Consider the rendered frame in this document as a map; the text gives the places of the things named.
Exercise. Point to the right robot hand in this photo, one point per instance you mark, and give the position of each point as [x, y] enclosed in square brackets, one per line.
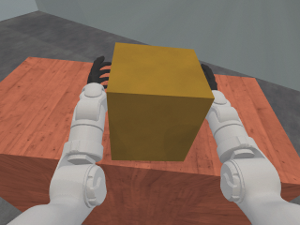
[210, 77]

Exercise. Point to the carton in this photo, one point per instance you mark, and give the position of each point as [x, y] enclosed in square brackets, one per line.
[157, 100]

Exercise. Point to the right robot upper arm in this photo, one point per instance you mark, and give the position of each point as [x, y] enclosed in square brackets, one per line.
[253, 184]

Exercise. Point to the robot left forearm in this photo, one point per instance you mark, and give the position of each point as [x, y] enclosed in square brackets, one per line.
[84, 144]

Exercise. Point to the pedestal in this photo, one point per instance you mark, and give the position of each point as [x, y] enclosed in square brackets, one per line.
[37, 103]

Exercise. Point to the left robot hand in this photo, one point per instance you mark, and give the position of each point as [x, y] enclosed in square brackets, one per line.
[95, 72]

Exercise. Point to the robot right forearm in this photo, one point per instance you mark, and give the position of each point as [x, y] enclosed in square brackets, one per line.
[229, 133]

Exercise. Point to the left robot upper arm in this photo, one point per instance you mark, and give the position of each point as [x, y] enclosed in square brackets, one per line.
[75, 191]

